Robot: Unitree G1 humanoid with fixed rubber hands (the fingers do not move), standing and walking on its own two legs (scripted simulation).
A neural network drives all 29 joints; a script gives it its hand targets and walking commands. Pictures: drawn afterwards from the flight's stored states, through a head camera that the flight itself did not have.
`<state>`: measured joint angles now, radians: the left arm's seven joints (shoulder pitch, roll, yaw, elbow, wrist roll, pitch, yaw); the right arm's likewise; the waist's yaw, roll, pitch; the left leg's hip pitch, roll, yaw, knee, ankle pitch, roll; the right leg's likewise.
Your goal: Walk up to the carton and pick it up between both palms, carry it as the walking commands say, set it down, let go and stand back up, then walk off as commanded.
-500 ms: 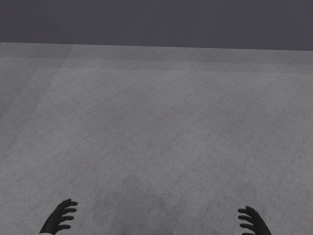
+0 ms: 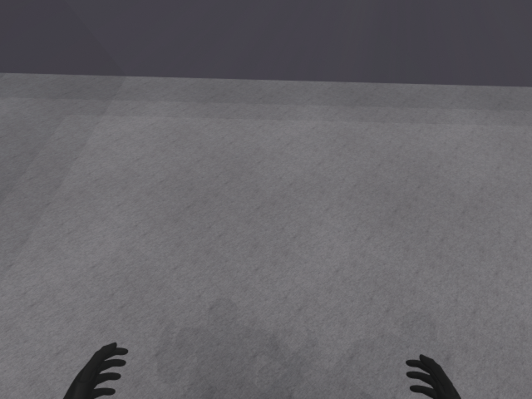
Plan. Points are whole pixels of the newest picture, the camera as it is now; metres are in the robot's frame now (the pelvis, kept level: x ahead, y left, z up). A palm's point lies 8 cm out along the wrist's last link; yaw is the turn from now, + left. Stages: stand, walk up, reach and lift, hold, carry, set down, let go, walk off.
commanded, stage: stand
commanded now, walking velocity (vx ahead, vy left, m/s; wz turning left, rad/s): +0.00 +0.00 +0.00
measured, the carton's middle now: out of the picture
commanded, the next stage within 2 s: walk up in 0.80 s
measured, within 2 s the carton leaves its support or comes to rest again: neither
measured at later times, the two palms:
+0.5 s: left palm out of the picture +0.13 +0.28 -0.07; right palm out of the picture +0.13 -0.27 -0.08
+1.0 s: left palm out of the picture +0.11 +0.28 -0.08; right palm out of the picture +0.11 -0.28 -0.08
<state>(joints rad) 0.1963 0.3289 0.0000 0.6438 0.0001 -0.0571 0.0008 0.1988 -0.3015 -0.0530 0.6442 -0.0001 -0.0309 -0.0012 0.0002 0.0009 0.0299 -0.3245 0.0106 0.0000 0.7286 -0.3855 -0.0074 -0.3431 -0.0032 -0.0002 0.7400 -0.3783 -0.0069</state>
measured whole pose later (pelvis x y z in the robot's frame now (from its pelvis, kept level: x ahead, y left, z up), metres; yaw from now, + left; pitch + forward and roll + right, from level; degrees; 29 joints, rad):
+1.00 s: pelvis -0.02 +0.00 +0.00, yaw +0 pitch -3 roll -1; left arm 0.20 0.34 0.00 0.75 0.00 -0.05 0.00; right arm 0.20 -0.32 -0.05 0.73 0.00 -0.03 0.00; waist 0.00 0.00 0.03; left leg -0.31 0.03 0.00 0.73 -0.36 -0.01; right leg -0.31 0.01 0.00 0.71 -0.33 -0.01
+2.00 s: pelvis -0.06 +0.01 +0.01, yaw -27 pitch +1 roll -1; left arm 0.20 0.26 0.00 0.75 0.00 0.05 -0.02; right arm 0.20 -0.30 -0.05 0.74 0.00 0.06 -0.02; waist 0.00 0.05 0.07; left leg -0.37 0.06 0.08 0.89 -0.51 -0.01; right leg -0.36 0.05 0.07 0.57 -0.22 0.01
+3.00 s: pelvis -0.07 +0.05 +0.01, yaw -58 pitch +0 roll -2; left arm 0.20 0.26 0.01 0.75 0.00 0.09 -0.02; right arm 0.20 -0.29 -0.03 0.75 0.00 0.04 -0.02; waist 0.00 0.00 0.08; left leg -0.28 0.10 0.24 0.70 -0.41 0.06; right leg -0.49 -0.02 0.06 1.08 -0.41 0.05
